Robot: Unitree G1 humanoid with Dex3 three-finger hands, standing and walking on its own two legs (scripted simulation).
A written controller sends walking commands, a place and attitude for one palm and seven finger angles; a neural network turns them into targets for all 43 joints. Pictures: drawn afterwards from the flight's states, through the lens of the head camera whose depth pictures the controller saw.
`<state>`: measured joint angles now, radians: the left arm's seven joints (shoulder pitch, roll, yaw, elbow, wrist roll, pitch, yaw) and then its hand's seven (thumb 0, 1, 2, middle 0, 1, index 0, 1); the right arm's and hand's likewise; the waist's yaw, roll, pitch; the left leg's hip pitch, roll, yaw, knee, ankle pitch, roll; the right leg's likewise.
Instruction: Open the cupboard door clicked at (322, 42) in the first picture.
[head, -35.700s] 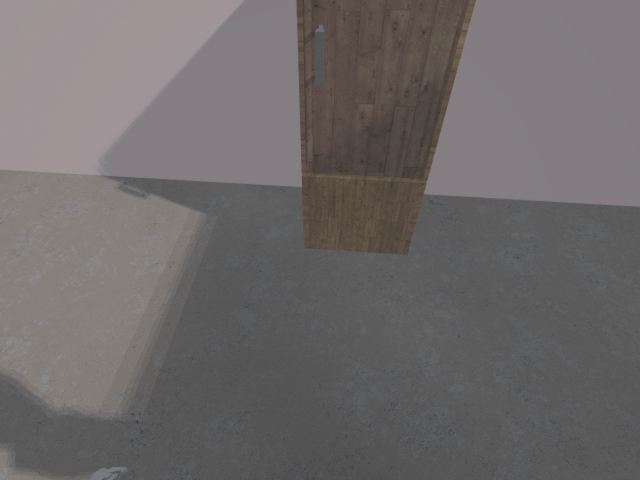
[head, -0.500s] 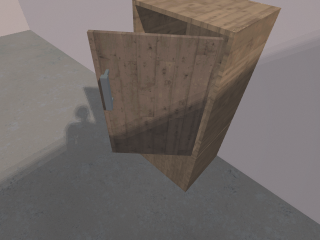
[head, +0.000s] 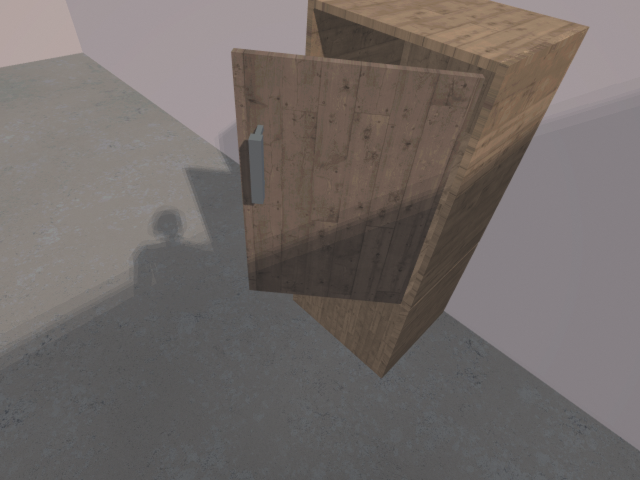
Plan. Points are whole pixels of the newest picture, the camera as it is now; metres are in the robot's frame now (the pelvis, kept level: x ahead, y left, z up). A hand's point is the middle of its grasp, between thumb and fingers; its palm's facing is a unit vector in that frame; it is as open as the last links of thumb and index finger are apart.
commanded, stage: come to a stop and stand still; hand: left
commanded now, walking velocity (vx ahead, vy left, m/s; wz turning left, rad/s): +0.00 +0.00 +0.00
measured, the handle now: (259, 164) +0.62 +0.15 +0.07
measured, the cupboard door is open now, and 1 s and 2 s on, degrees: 41 41 41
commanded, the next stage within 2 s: none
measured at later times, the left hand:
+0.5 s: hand out of the picture -0.07 +0.20 -0.17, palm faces +0.01 -0.99 -0.14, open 7.4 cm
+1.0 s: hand out of the picture -0.15 +0.19 -0.17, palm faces +0.07 -0.99 -0.10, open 7.4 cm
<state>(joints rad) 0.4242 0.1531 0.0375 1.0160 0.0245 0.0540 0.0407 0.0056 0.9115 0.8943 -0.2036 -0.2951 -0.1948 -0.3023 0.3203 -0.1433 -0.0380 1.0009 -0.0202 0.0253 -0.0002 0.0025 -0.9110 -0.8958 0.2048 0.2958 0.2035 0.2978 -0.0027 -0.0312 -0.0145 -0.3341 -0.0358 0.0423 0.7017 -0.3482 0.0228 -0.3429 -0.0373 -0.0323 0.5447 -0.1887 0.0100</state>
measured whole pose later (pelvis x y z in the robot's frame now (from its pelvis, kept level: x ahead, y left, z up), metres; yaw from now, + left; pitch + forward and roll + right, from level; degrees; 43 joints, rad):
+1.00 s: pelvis -0.08 +0.05 +0.01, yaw -1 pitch -3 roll -2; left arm 0.47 0.10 0.01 1.08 0.03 0.01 0.03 0.00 0.91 0.89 -0.20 -0.29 -0.19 -0.30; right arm 0.27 -0.15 -0.03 1.10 -0.02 0.03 -0.01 0.00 -0.92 -0.90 0.20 0.30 0.20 0.30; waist 0.02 -0.02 -0.01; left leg -0.32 -0.09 0.09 0.40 -0.17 0.08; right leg -0.24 -0.02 0.05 0.47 -0.30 -0.01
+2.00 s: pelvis -0.25 +0.17 +0.02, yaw -6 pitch +0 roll -3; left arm 0.23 0.19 0.06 0.95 0.03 0.05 -0.03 0.00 0.91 0.89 -0.20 -0.29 -0.19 -0.30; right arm 0.43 -0.11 -0.04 1.05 -0.04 -0.04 -0.02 0.00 -0.91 -0.90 0.21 0.30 0.21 0.30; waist -0.08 -0.01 -0.01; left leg -0.30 0.05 0.01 0.39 -0.12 0.04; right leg -0.49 -0.05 -0.05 0.88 -0.32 0.01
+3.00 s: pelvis -0.19 +0.16 +0.02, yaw -5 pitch +0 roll +1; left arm 0.27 0.17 0.00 1.10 0.01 0.00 0.03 0.00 0.92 0.89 -0.20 -0.29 -0.19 -0.30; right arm 0.23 -0.16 0.00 1.13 -0.01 -0.02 -0.03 -0.01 -0.93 -0.90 0.20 0.30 0.20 0.30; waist 0.01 -0.03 0.03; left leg -0.17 -0.03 0.07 0.41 -0.23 0.04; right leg -0.11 -0.08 -0.04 0.41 -0.29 0.05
